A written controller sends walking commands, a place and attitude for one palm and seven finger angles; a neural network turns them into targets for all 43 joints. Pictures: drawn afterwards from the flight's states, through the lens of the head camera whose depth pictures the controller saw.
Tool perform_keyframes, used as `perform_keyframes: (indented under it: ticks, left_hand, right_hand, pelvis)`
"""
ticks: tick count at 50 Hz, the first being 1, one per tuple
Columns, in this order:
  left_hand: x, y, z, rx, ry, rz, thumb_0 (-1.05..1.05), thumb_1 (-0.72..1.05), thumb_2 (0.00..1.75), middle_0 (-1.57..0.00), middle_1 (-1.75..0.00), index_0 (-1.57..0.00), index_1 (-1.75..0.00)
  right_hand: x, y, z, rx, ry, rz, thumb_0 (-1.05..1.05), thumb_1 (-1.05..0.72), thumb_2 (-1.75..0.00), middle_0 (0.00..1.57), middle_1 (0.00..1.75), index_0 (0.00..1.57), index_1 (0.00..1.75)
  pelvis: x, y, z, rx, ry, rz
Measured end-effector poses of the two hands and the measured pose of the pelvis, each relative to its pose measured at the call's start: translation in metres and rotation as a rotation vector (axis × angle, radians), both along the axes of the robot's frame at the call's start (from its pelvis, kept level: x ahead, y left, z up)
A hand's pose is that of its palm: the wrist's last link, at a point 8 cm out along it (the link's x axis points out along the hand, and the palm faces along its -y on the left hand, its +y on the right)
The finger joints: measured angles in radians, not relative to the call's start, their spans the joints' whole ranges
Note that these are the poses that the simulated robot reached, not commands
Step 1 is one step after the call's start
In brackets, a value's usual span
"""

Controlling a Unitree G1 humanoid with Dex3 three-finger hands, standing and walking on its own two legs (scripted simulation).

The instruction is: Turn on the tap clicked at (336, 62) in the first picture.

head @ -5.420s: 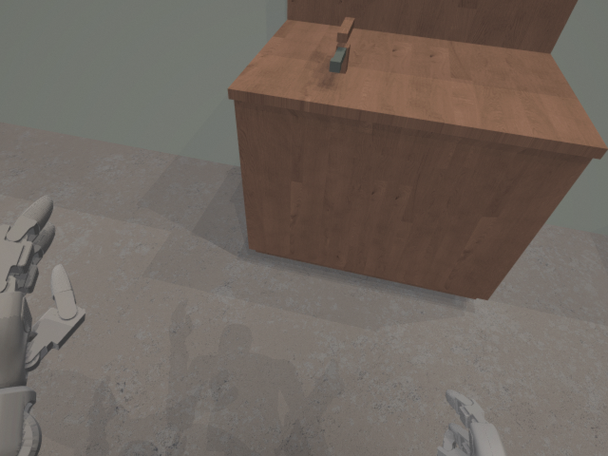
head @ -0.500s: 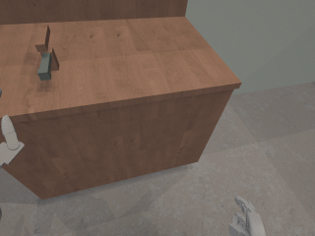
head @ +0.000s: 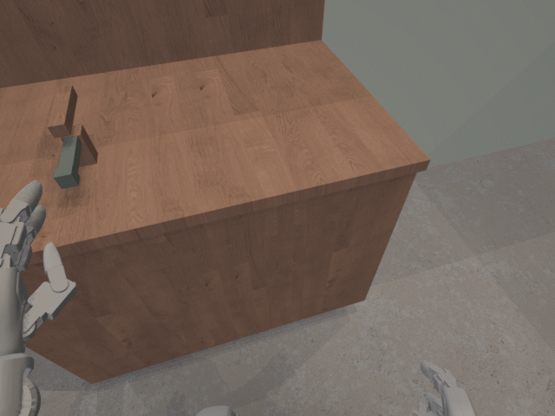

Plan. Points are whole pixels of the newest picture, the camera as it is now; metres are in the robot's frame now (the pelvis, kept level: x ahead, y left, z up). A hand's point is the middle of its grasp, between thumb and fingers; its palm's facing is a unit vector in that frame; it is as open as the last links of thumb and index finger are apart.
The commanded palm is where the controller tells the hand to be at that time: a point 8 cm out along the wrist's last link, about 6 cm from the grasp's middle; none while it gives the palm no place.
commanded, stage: come to a stop and stand still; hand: left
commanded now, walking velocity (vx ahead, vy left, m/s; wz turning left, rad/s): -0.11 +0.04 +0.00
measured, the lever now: (67, 177) +0.47 +0.39 +0.07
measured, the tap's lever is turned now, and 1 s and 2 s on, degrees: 0 0 0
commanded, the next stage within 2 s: look again from close up in 1.96 s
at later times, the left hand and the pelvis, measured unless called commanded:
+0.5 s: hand (51, 294) +0.21 +0.24 +0.17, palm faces +0.34 -0.85 -0.40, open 7.5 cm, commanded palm +0.15 +0.29 +0.18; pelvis -0.02 +0.02 -0.01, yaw -1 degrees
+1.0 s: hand out of the picture +0.22 +0.30 +0.19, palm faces +0.41 -0.80 -0.44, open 7.5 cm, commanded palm +0.14 +0.30 +0.18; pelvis -0.04 +0.03 -0.01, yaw -3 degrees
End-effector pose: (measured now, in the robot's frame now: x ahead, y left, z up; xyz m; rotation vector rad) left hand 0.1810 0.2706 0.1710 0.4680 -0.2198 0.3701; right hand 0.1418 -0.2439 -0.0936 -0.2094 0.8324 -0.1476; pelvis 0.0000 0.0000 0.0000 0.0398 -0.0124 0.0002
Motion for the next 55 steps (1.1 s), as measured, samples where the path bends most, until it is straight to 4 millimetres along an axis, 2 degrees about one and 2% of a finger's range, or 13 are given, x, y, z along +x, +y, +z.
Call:
perform_keyframes:
  ticks: [4,7,15,18,22,28,35,40,45,47,50,52,55]
  left_hand:
    - [0.007,-0.004,0.011,0.032,-0.033,-0.077,0.02,0.88,0.90,-0.21,-0.31,-0.21,-0.30]
    - [0.007,0.007,0.021,0.074,-0.072,-0.102,0.02,0.88,0.90,-0.21,-0.31,-0.21,-0.30]
    - [0.010,0.051,0.012,0.053,-0.096,-0.027,0.01,0.89,0.90,-0.21,-0.31,-0.21,-0.30]
    - [0.008,0.047,0.005,0.003,-0.080,-0.015,0.02,0.89,0.90,-0.20,-0.30,-0.21,-0.30]
    - [-0.001,0.023,0.006,-0.010,-0.065,-0.065,0.02,0.89,0.90,-0.20,-0.30,-0.20,-0.30]
    - [-0.024,0.005,0.016,0.040,-0.050,-0.095,0.02,0.89,0.90,-0.21,-0.31,-0.21,-0.30]
    - [-0.032,0.018,0.004,-0.007,-0.041,-0.037,0.02,0.88,0.90,-0.21,-0.31,-0.21,-0.30]
    - [-0.027,0.022,-0.008,-0.054,-0.036,-0.039,0.02,0.89,0.90,-0.21,-0.31,-0.21,-0.30]
    - [-0.022,0.023,-0.004,-0.034,-0.054,-0.085,0.02,0.89,0.90,-0.21,-0.31,-0.21,-0.30]
    - [-0.012,0.038,0.014,0.103,-0.103,-0.106,0.02,0.88,0.90,-0.21,-0.31,-0.21,-0.30]
    - [0.001,0.070,0.032,0.145,-0.185,-0.072,0.02,0.88,0.90,-0.21,-0.31,-0.21,-0.31]
    - [0.004,0.080,0.030,0.101,-0.183,-0.059,0.02,0.88,0.90,-0.21,-0.31,-0.21,-0.30]
    - [0.002,0.074,0.013,0.031,-0.120,-0.100,0.02,0.89,0.90,-0.20,-0.30,-0.20,-0.30]
  right_hand:
    - [0.008,-0.011,0.016,-0.070,-0.022,-0.021,0.01,-0.90,-0.90,0.20,0.30,0.20,0.29]
    - [0.015,-0.008,0.022,-0.099,-0.049,-0.033,0.01,-0.90,-0.90,0.20,0.29,0.20,0.29]
    - [0.026,0.045,0.021,-0.025,-0.097,-0.013,0.01,-0.90,-0.90,0.19,0.29,0.20,0.29]
    - [0.024,0.067,0.017,0.032,-0.108,0.043,0.01,-0.90,-0.90,0.20,0.29,0.20,0.29]
    - [0.015,0.080,0.011,0.098,-0.119,0.084,0.01,-0.90,-0.90,0.20,0.30,0.21,0.30]
    - [-0.010,0.062,0.001,0.114,-0.083,0.057,0.01,-0.90,-0.90,0.20,0.30,0.21,0.30]
    - [-0.041,0.020,-0.003,0.003,-0.024,-0.031,0.01,-0.90,-0.90,0.20,0.30,0.21,0.30]
    - [-0.055,0.006,0.007,-0.061,-0.021,-0.067,0.01,-0.90,-0.90,0.20,0.30,0.20,0.29]
    - [-0.057,0.012,0.014,-0.079,-0.032,-0.069,0.01,-0.90,-0.90,0.20,0.30,0.20,0.29]
    - [-0.055,0.020,0.014,-0.091,-0.027,-0.023,0.01,-0.90,-0.90,0.20,0.29,0.20,0.29]
    - [-0.051,0.036,0.014,-0.058,-0.035,0.001,0.01,-0.90,-0.90,0.20,0.29,0.20,0.29]
    - [-0.047,0.047,0.017,-0.027,-0.073,-0.003,0.01,-0.90,-0.90,0.20,0.30,0.20,0.29]
    - [-0.038,0.064,0.021,0.009,-0.125,-0.010,0.01,-0.90,-0.90,0.20,0.30,0.21,0.30]
  pelvis:
    - [0.005,0.005,0.002,-0.003,-0.001,-0.001]
    - [0.009,0.015,-0.002,-0.023,-0.009,-0.007]
    - [0.012,0.032,-0.006,-0.032,-0.020,-0.031]
    - [0.005,0.032,-0.004,-0.042,-0.017,-0.027]
    - [-0.009,0.025,-0.006,-0.050,-0.021,-0.031]
    - [-0.022,0.012,-0.007,-0.059,-0.029,-0.032]
    - [-0.026,0.013,-0.009,-0.059,-0.041,-0.037]
    - [-0.029,0.018,-0.007,-0.062,-0.045,-0.037]
    - [-0.029,0.024,-0.005,-0.065,-0.034,-0.037]
    - [-0.033,0.026,-0.006,-0.073,-0.026,-0.036]
    - [-0.036,0.033,-0.005,-0.074,-0.023,-0.057]
    - [-0.034,0.042,-0.004,-0.069,-0.024,-0.066]
    - [-0.027,0.056,-0.003,-0.061,-0.018,-0.077]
